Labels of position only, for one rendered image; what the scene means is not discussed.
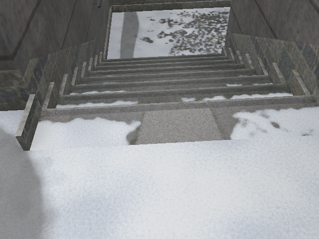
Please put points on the stairs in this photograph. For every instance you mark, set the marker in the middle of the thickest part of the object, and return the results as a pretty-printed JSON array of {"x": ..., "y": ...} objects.
[{"x": 169, "y": 79}]

